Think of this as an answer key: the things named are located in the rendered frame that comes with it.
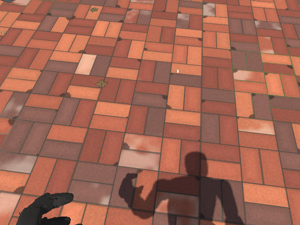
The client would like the left robot hand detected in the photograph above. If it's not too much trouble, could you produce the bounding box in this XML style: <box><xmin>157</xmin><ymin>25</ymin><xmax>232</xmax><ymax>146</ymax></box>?
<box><xmin>16</xmin><ymin>192</ymin><xmax>82</xmax><ymax>225</ymax></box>

